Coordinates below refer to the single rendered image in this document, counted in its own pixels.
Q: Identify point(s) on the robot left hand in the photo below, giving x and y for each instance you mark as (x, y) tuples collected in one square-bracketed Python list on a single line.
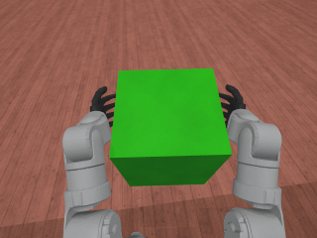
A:
[(97, 103)]

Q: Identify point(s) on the right robot forearm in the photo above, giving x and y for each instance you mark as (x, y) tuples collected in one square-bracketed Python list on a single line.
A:
[(258, 157)]

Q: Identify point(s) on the carton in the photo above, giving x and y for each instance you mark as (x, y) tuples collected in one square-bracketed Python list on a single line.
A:
[(168, 127)]

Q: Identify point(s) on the left robot forearm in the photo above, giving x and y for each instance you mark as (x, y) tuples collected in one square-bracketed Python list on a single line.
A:
[(84, 162)]

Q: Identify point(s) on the robot left upper arm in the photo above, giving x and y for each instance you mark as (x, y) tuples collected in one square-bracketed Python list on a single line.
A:
[(101, 223)]

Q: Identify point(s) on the robot right hand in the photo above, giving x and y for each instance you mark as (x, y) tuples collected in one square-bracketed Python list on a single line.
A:
[(236, 102)]

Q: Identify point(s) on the robot right upper arm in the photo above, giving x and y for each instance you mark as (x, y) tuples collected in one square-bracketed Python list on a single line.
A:
[(242, 222)]

